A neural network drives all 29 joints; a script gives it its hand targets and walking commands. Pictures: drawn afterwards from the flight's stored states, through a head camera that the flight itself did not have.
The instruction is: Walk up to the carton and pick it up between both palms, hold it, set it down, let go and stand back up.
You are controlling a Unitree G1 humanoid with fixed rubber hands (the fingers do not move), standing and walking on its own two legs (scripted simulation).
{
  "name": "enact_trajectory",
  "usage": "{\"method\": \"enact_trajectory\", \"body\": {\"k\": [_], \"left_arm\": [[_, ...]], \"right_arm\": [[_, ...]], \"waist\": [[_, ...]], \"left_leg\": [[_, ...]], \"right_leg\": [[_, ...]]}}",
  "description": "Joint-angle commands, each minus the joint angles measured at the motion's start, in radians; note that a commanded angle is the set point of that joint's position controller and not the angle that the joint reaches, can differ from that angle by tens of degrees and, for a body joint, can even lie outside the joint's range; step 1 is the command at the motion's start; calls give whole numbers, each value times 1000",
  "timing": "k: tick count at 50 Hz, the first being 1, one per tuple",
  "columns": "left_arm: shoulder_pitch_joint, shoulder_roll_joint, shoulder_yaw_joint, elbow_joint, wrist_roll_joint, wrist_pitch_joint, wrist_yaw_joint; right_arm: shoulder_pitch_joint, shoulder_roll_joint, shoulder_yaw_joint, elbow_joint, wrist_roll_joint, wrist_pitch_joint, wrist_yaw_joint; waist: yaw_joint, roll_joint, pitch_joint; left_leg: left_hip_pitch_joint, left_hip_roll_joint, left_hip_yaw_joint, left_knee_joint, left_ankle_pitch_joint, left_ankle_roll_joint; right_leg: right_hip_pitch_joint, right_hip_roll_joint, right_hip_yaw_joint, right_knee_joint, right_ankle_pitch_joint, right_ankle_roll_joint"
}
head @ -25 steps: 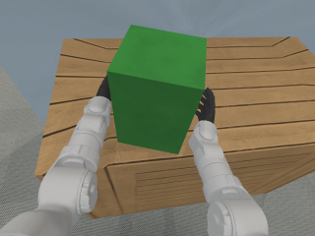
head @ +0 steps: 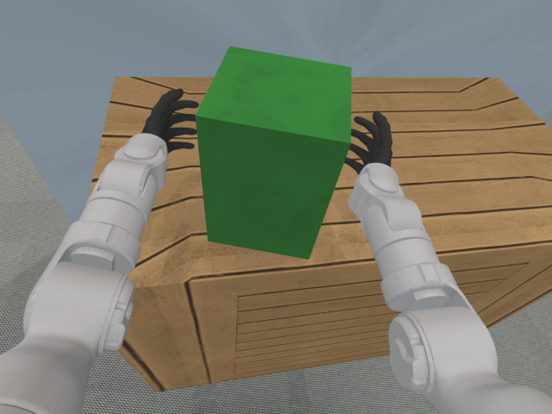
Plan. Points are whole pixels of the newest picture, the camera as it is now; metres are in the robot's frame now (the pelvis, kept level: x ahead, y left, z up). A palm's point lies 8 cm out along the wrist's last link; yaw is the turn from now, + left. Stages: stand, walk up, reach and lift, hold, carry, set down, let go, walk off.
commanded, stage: set down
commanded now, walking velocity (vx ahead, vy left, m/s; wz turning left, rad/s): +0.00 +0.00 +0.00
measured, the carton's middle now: (272, 162) +0.45 -0.04 +0.11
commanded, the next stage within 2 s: none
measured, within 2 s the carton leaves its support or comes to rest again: neither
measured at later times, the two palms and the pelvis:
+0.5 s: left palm (150, 97) +0.47 +0.13 +0.21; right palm (388, 129) +0.39 -0.16 +0.22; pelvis -0.02 -0.01 +0.00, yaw +0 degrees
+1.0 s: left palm (109, 101) +0.44 +0.17 +0.22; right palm (393, 146) +0.37 -0.16 +0.21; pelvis -0.01 -0.01 +0.00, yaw +0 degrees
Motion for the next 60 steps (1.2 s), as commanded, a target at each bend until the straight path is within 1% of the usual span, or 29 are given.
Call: {"method": "enact_trajectory", "body": {"k": [1, 2, 5, 6, 7, 12, 14, 15, 18, 20, 21, 23, 24, 25, 26, 29, 33, 35, 37, 39, 40, 41, 43, 49, 50, 51, 52, 55, 60], "left_arm": [[-736, 169, 39, -122, -32, -12, 11], [-780, 187, 25, -237, -46, -6, 13], [-766, 193, 6, -69, -52, 19, 0], [-793, 199, 28, -29, -53, 31, -1], [-757, 205, 5, 147, -50, 34, -12], [-753, 188, -49, 354, -84, -12, -42], [-832, 185, -79, 242, -110, -42, -39], [-834, 205, -73, 347, -113, -45, -39], [-907, 206, -86, 236, -139, -45, -23], [-871, 254, -16, 267, -129, -24, -25], [-884, 247, -43, 151, -138, -26, -22], [-895, 292, 27, 19, -117, 13, -16], [-911, 269, 1, 57, -123, 24, -19], [-846, 272, 32, 45, -113, 34, -23], [-948, 261, -13, -132, -123, 48, -24], [-867, 279, 25, -97, -74, 131, -30], [-760, 250, 60, -247, -53, 211, -50], [-782, 284, 87, -293, -34, 232, -59], [-728, 284, 84, -229, -20, 262, -77], [-625, 297, 107, -279, 1, 287, -103], [-632, 270, 103, -311, -2, 293, -104], [-655, 316, 123, -305, -4, 314, -111], [-544, 281, 109, -315, 1, 322, -120], [-579, 294, 117, -413, -15, 323, -125], [-434, 263, 108, -435, -20, 324, -125], [-525, 301, 118, -437, -25, 317, -122], [-415, 242, 108, -484, -27, 287, -103], [-479, 284, 100, -447, -53, 294, -105], [-305, 279, 129, -583, -30, 278, -102]], "right_arm": [[-620, -184, -30, -192, -25, 17, -6], [-625, -206, -28, -288, -8, 20, -8], [-650, -170, 3, -166, 25, 76, -22], [-704, -194, 9, -151, 25, 89, -19], [-663, -168, 22, -22, 32, 112, -21], [-713, -111, 71, 70, 67, 128, -21], [-783, -120, 46, -2, 75, 115, -16], [-794, -117, 22, 80, 55, 126, -18], [-807, -160, -18, 33, 25, 126, -25], [-799, -149, -9, -8, 35, 136, -36], [-817, -177, -41, -79, 27, 129, -44], [-816, -184, -50, -206, 43, 143, -62], [-825, -173, -28, -153, 52, 154, -67], [-785, -155, -22, -201, 65, 159, -68], [-822, -179, -36, -270, 66, 165, -67], [-769, -193, -16, -232, 82, 209, -76], [-652, -200, 13, -304, 116, 230, -73], [-697, -212, 20, -343, 135, 241, -69], [-626, -187, 32, -285, 137, 264, -61], [-540, -174, 57, -369, 135, 269, -80], [-584, -195, 63, -385, 157, 263, -76], [-594, -180, 56, -396, 162, 284, -78], [-451, -166, 69, -366, 158, 288, -71], [-525, -168, 34, -483, 137, 289, -69], [-385, -154, 44, -524, 133, 284, -71], [-478, -156, 25, -571, 125, 284, -72], [-402, -164, 48, -588, 133, 261, -58], [-439, -109, 37, -595, 101, 281, -68], [-229, -76, 75, -640, 84, 275, -78]], "waist": [[-30, 174, -689], [-28, 188, -759], [-41, 150, -625], [-16, 167, -591], [-47, 95, -429], [-38, 88, -270], [-28, 144, -374], [-52, 108, -325], [-66, 145, -407], [-33, 97, -424], [-63, 90, -512], [-29, 106, -631], [-60, 111, -594], [-34, 109, -606], [-47, 170, -695], [-40, 219, -615], [-42, 242, -610], [-20, 245, -585], [-42, 212, -476], [-38, 154, -486], [-17, 191, -474], [-28, 141, -433], [-52, 152, -375], [-7, 152, -359], [-20, 121, -378], [-9, 122, -385], [24, 127, -391], [-3, 89, -364], [19, 119, -352]], "left_leg": [[446, -64, 19, 18, 170, -24], [485, -72, 26, 15, 214, -34], [426, -64, 28, -19, 137, -22], [408, -67, 31, -26, 120, -26], [334, -66, 21, -40, 36, -14], [284, -68, 32, -112, -147, 2], [317, -66, 27, -113, -127, -11], [296, -59, 23, -107, -168, -10], [342, -58, 19, -88, -127, -23], [342, -69, 33, -69, -81, -18], [373, -69, 27, -63, -7, -29], [397, -87, 44, -50, 76, -34], [399, -86, 41, -37, 88, -33], [399, -87, 48, -36, 92, -35], [462, -88, 49, -30, 155, -56], [452, -92, 54, -25, 171, -55], [521, -84, 50, -27, 286, -67], [491, -91, 56, -26, 282, -63], [468, -83, 45, -39, 237, -56], [499, -85, 49, -45, 289, -46], [486, -83, 47, -39, 295, -52], [454, -87, 56, -47, 239, -49], [475, -78, 48, -60, 242, -46], [438, -76, 46, -57, 157, -41], [468, -71, 45, -62, 147, -36], [424, -77, 50, -71, 92, -35], [428, -68, 32, -67, 119, -25], [399, -69, 37, -80, -2, -15], [420, -69, 45, -102, 13, -19]], "right_leg": [[61, 97, -94, 32, 314, -34], [97, 98, -101, 40, 361, -31], [100, 86, -92, 29, 328, -26], [108, 87, -83, 25, 298, -31], [91, 86, -93, 18, 223, -31], [74, 69, -71, -11, 60, -52], [71, 80, -85, -3, 68, -65], [39, 83, -83, -4, 28, -64], [19, 95, -91, 2, 35, -71], [55, 98, -82, -9, 74, -56], [82, 102, -92, 2, 160, -55], [157, 108, -79, 16, 277, -40], [121, 104, -88, 22, 295, -35], [150, 105, -82, 23, 308, -33], [163, 104, -92, 23, 364, -36], [166, 99, -85, 22, 400, -36], [251, 105, -90, 23, 494, -32], [235, 109, -89, 25, 479, -35], [227, 108, -96, 16, 429, -32], [314, 103, -87, 10, 541, -28], [310, 104, -82, 20, 521, -31], [295, 102, -82, 8, 489, -23], [316, 105, -84, 11, 482, -35], [257, 103, -85, 1, 334, -43], [270, 107, -83, -3, 344, -44], [269, 104, -82, 2, 295, -43], [280, 109, -85, 13, 300, -57], [250, 96, -85, -7, 188, -53], [329, 88, -75, 9, 239, -58]]}}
